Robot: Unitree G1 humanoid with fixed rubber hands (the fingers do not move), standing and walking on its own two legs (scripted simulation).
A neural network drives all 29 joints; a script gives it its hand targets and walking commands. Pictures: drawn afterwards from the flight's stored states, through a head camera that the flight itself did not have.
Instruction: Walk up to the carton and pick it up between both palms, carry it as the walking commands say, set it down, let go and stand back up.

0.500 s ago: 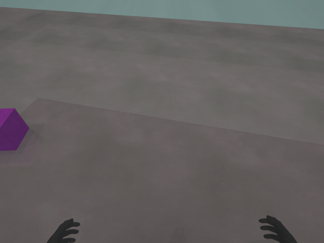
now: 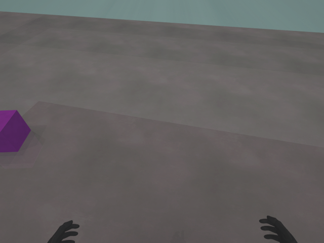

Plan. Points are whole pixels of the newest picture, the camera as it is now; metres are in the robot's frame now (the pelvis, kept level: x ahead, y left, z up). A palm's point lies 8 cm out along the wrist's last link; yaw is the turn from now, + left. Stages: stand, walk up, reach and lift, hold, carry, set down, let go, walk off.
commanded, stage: walk up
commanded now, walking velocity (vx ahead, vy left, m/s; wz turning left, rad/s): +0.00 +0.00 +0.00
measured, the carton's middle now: (2, 131) +1.09 +1.30 -0.64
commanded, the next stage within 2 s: none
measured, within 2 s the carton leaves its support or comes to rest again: neither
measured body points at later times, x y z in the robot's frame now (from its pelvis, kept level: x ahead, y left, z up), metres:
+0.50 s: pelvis +0.04 +0.10 -0.02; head +0.03 +0.11 +0.43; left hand +0.13 +0.46 -0.07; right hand +0.22 -0.19 -0.08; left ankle +0.10 +0.22 -0.72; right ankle +0.02 -0.07 -0.68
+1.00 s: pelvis +0.14 +0.18 +0.01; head +0.17 +0.17 +0.45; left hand +0.07 +0.54 -0.04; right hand +0.41 -0.04 -0.08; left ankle +0.17 +0.34 -0.68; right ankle +0.15 +0.01 -0.72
